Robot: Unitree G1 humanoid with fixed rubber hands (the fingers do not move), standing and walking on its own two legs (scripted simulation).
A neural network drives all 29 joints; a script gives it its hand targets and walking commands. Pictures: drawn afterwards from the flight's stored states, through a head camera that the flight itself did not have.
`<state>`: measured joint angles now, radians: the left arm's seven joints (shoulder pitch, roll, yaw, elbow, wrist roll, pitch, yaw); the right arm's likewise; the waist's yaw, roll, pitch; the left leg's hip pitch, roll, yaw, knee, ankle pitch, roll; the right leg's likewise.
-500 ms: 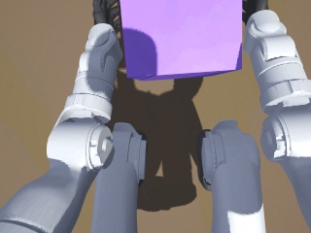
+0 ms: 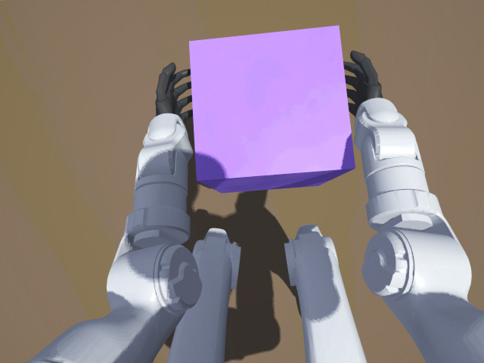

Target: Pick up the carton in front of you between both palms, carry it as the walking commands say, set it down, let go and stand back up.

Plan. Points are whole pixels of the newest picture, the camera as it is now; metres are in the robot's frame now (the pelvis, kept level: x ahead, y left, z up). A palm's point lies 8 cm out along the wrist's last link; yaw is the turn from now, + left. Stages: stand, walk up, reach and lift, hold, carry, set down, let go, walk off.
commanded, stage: reach and lift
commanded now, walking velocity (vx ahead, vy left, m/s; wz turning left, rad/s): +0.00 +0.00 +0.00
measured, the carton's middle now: (266, 128) +0.49 -0.03 -0.14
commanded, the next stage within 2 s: none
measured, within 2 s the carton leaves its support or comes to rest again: neither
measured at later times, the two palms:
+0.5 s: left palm (115, 93) +0.45 +0.13 +0.10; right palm (415, 79) +0.45 -0.17 +0.09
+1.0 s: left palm out of the picture +0.42 +0.14 +0.25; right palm out of the picture +0.41 -0.16 +0.24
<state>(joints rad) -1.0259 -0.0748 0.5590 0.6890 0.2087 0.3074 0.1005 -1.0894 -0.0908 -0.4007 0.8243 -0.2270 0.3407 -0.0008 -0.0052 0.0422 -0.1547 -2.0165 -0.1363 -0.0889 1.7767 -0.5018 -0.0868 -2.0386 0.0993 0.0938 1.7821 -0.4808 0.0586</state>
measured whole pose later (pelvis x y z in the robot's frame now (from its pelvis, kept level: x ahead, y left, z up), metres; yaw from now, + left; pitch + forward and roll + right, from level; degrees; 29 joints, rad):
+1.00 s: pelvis +0.10 +0.00 +0.26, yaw -2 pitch +13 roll +0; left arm -0.31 -0.16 0.30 0.50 0.19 0.35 0.06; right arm -0.31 0.11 -0.27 0.52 -0.19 0.38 -0.02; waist 0.00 0.01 -0.16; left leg -0.62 -0.07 -0.15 0.74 -0.34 -0.02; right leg -0.63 0.06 0.14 0.73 -0.32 0.02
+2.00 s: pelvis +0.11 +0.00 +0.29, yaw -2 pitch -4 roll +0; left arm -0.28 -0.16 0.26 0.33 0.29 0.64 -0.01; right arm -0.26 0.15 -0.23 0.31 -0.28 0.68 -0.01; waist 0.00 0.00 -0.01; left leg -0.10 -0.04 -0.15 0.38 -0.21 -0.01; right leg -0.11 0.04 0.14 0.38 -0.20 0.01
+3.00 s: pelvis +0.10 +0.00 +0.30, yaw -2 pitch -7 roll +0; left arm -0.31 -0.16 0.26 0.27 0.30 0.74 -0.02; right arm -0.28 0.16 -0.23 0.25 -0.29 0.77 0.00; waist 0.00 0.00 0.01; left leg -0.04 -0.04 -0.14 0.37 -0.20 -0.01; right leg -0.05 0.04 0.13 0.36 -0.19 0.01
